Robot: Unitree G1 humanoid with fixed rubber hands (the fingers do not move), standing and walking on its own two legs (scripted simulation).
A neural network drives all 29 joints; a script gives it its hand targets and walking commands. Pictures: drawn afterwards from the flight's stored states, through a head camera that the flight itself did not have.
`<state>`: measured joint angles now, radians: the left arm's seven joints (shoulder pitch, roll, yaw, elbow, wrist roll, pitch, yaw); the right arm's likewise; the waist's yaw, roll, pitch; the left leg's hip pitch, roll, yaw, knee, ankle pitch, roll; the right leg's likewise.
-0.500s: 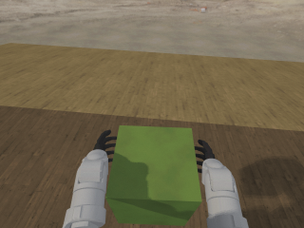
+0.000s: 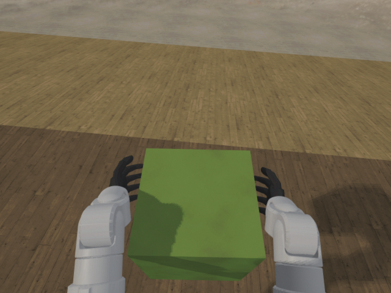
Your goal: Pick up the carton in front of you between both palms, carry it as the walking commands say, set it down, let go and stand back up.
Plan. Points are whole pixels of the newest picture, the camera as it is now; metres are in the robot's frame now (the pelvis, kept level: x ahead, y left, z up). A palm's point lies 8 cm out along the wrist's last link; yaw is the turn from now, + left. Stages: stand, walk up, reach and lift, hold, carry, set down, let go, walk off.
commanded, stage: carry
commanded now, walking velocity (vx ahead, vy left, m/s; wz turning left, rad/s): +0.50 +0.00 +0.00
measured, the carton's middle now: (196, 219) +0.28 +0.01 -0.01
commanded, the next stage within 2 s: none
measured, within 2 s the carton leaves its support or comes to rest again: neither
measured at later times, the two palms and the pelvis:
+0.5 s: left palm (126, 112) +0.56 +0.21 +0.06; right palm (233, 116) +0.56 -0.09 +0.06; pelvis +0.28 +0.04 -0.03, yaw +1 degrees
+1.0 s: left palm (148, 59) +0.88 +0.20 +0.06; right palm (226, 64) +0.90 -0.10 +0.05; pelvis +0.62 +0.03 -0.03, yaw +4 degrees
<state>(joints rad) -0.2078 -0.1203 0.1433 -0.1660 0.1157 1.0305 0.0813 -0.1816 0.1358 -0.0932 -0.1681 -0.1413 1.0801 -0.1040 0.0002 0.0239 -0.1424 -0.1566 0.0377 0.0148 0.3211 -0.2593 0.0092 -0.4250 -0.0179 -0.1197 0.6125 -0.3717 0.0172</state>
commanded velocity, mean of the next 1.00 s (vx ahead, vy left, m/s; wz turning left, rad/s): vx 0.50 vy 0.00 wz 0.00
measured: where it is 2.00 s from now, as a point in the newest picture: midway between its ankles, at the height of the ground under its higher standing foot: (181, 151)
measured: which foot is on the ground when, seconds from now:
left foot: down 0.00-0.08, up 0.10-0.44, down 0.46-0.96, up 0.98-1.00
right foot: up 0.00-0.06, down 0.08-0.48, up 0.50-0.92, down 0.94-1.00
